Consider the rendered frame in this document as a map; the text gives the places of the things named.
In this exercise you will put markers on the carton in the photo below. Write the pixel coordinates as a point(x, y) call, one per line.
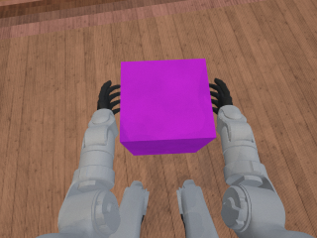
point(165, 106)

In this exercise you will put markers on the robot left forearm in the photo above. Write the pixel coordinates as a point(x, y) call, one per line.
point(95, 169)

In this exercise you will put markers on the left robot upper arm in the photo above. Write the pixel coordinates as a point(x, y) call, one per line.
point(91, 214)

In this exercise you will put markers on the right robot upper arm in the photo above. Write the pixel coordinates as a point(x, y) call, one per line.
point(255, 212)

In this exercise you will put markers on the robot thigh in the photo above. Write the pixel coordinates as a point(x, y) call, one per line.
point(132, 208)
point(197, 218)

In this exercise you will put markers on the robot right thigh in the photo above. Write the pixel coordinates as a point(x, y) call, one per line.
point(197, 218)

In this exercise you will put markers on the left robot hand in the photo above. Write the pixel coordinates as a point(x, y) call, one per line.
point(104, 99)

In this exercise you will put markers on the robot right forearm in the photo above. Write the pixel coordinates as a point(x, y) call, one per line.
point(239, 148)

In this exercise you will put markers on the robot left thigh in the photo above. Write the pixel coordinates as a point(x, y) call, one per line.
point(132, 208)

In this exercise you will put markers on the right robot hand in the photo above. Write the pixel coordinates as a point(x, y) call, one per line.
point(222, 94)

